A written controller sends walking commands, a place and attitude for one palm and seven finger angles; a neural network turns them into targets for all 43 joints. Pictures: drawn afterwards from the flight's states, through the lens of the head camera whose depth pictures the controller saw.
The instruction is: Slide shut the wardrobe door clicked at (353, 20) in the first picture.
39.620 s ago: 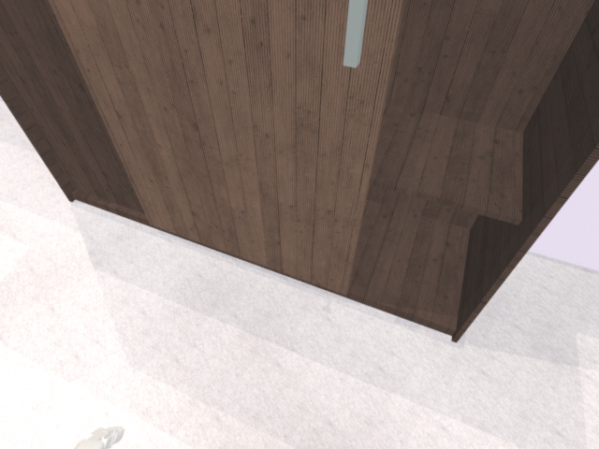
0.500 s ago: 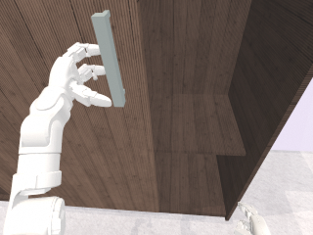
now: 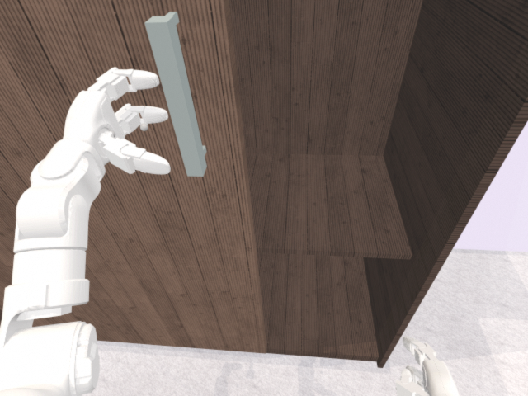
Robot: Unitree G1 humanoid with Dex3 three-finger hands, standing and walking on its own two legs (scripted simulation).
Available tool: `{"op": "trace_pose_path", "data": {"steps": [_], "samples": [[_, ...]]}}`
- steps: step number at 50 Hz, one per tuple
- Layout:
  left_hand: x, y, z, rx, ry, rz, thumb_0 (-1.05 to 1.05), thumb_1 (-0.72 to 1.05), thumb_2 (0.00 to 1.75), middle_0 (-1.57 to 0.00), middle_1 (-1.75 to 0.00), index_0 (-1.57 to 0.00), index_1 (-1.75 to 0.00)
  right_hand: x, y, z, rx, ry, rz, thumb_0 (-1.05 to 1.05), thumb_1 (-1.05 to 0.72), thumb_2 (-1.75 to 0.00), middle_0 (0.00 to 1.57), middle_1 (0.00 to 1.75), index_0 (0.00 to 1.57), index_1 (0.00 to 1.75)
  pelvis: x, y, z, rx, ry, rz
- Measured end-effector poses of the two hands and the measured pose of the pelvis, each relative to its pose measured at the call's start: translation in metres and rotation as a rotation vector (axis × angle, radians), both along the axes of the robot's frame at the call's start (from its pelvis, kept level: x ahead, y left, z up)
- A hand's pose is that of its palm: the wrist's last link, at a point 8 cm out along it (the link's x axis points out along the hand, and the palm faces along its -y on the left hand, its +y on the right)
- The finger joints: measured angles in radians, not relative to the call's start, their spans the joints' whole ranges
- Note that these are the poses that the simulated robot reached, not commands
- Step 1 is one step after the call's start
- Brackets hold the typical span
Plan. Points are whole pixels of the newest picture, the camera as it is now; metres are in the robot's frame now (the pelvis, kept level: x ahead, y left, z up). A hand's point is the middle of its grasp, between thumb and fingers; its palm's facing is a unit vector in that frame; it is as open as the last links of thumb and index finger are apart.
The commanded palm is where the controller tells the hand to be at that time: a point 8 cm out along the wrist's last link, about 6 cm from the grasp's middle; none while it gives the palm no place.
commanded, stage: move the hooked fingers beside the handle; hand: left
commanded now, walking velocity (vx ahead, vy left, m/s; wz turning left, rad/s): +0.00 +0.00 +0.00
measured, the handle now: (185, 101) +0.44 +0.13 +0.27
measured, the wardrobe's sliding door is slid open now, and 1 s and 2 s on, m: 0.40 0.40 0.40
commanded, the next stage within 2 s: none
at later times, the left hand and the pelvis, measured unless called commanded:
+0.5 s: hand (137, 123) +0.38 +0.18 +0.27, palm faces -0.04 -1.00 -0.08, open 14.0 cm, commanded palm +0.35 +0.25 +0.27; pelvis +0.01 +0.01 +0.00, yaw -1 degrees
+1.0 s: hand (137, 136) +0.36 +0.18 +0.26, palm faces -0.05 -1.00 -0.09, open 14.0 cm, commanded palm +0.34 +0.25 +0.27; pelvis +0.00 +0.01 +0.00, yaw +0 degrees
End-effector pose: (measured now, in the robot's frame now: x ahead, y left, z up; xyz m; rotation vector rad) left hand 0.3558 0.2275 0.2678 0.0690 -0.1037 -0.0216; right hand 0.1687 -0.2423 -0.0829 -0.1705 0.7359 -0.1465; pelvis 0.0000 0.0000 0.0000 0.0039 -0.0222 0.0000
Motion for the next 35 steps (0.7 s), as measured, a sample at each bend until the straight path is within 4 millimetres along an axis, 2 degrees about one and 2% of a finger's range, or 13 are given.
{"op": "trace_pose_path", "data": {"steps": [7,16,25,31,35], "samples": [[0.007,0.001,0.005,-0.007,-0.017,-0.007,-0.01,-0.5,0.3,-0.3,-1.2,-0.3,-1.2,-0.008,-0.002,-0.004,0.012,0.009,-0.028,0.01,-0.9,-0.9,0.2,0.3,0.2,0.3,0.005,0.002,0.0,0.002,0.009,-0.012],[0.008,0.016,-0.009,0.002,0.018,0.018,-0.01,-0.5,0.3,-0.3,-1.2,-0.3,-1.2,-0.01,-0.001,-0.005,0.01,0.024,-0.035,0.01,-0.9,-0.9,0.2,0.3,0.2,0.3,0.01,0.005,-0.001,0.001,0.015,-0.015],[0.003,0.009,0.004,0.009,-0.037,-0.021,-0.01,-0.5,0.3,-0.3,-1.2,-0.3,-1.2,0.005,0.007,-0.002,0.009,-0.005,-0.013,0.01,-0.9,-0.9,0.2,0.3,0.2,0.3,0.011,0.01,-0.001,0.0,0.013,-0.01],[0.005,0.012,-0.003,0.003,0.012,-0.008,-0.01,-0.5,0.3,-0.3,-1.2,-0.3,-1.2,0.015,0.015,0.002,0.028,-0.037,-0.005,0.01,-0.9,-0.9,0.2,0.3,0.2,0.3,0.012,0.011,-0.001,0.002,0.017,-0.015],[-0.001,0.017,-0.004,0.004,-0.001,0.011,-0.01,-0.5,0.3,-0.3,-1.2,-0.3,-1.2,0.018,0.017,0.005,0.029,-0.045,0.005,0.01,-0.9,-0.9,0.2,0.3,0.2,0.3,0.012,0.01,-0.001,0.003,0.016,-0.016]]}}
